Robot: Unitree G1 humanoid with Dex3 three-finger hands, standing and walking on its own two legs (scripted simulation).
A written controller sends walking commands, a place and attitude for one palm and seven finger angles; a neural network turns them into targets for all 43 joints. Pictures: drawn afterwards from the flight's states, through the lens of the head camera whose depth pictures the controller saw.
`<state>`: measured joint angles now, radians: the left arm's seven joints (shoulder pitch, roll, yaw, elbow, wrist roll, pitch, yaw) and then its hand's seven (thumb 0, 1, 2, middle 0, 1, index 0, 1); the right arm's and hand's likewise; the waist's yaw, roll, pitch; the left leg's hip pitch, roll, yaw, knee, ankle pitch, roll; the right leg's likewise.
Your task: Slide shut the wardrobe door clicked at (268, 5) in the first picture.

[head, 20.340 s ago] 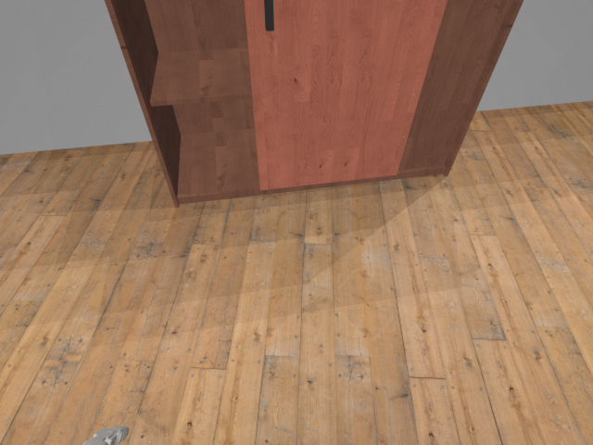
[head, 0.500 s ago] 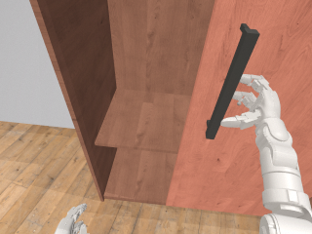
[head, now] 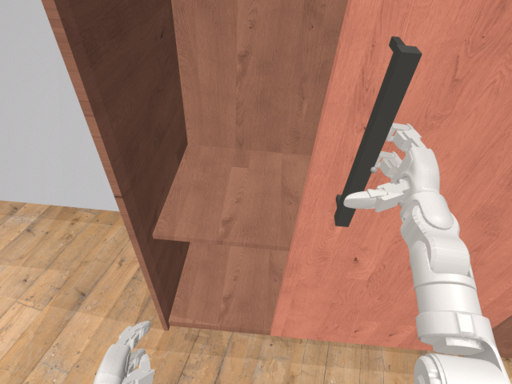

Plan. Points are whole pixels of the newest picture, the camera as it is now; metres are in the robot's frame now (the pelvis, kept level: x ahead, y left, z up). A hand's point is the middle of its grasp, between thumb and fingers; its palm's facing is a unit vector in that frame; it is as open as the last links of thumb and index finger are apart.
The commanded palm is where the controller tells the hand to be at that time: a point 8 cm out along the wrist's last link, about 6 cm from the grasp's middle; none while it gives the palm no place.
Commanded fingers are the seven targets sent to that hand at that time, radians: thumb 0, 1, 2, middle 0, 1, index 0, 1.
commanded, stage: slide the fingers in behind the handle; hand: right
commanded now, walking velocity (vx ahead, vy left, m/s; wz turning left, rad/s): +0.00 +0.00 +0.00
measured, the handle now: (364, 146) +0.45 -0.14 +0.19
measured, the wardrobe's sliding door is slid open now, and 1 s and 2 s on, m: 0.39 0.39 0.39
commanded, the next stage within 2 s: grip the handle and tug to test in 1.10 s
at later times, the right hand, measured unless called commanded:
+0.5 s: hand (360, 170) +0.39 -0.12 +0.18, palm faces +0.02 +1.00 +0.01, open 14.1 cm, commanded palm +0.37 -0.17 +0.18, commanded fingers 0.00 0.50 -0.30 0.30 1.20 0.30 1.20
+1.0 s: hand (354, 168) +0.39 -0.11 +0.18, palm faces +0.05 +1.00 +0.00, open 14.1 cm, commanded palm +0.36 -0.16 +0.18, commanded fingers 0.00 0.50 -0.30 0.30 1.20 0.30 1.20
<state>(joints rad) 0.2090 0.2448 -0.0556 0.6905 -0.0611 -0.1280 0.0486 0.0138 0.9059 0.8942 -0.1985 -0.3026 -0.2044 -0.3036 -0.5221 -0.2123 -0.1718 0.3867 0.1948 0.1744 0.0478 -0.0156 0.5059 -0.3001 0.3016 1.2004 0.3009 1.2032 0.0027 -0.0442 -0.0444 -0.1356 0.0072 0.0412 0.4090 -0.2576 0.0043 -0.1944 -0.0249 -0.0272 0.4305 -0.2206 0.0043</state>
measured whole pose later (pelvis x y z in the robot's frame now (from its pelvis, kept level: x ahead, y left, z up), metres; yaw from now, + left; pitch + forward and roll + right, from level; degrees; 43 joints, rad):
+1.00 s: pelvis +0.01 +0.01 +0.00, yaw +0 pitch -1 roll +0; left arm 0.21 0.24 -0.04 0.69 -0.06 -0.10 0.03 0.01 0.91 0.89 -0.20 -0.30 -0.20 -0.30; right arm -0.49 -0.15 -0.10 0.29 0.17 0.21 -0.04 -0.02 0.51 -0.30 0.30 1.20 0.27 1.20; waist -0.01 -0.04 -0.04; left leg -0.12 0.00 0.04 0.41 -0.27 0.01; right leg -0.18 -0.03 -0.02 0.42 -0.23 0.01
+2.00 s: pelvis +0.01 +0.00 +0.00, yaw +0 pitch -1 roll +0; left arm 0.21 0.24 -0.04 0.69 -0.05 -0.09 0.03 0.01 0.91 0.89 -0.20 -0.30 -0.20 -0.30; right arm -0.51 -0.15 -0.09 0.30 0.17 0.22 -0.04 0.00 -0.68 -0.81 0.41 1.39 0.39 1.39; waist -0.01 -0.04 -0.04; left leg -0.12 0.00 0.05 0.41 -0.27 0.01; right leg -0.18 -0.03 -0.02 0.43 -0.23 0.01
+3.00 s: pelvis +0.04 +0.00 +0.00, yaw -2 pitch +1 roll +0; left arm 0.14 0.24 -0.03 0.64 -0.04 -0.02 0.01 0.01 0.91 0.89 -0.20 -0.30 -0.20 -0.30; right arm -0.37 -0.10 -0.02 -0.02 0.14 0.36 -0.09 -0.01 -0.69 -0.83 0.38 1.40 0.33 1.40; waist -0.04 -0.04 -0.05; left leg -0.11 0.02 0.07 0.43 -0.32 0.01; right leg -0.18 -0.01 0.01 0.45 -0.29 0.01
